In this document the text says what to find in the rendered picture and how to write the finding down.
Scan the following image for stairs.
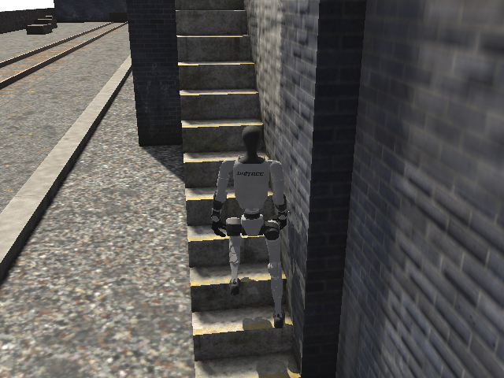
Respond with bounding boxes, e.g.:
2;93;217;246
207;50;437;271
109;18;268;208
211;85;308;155
175;0;301;378

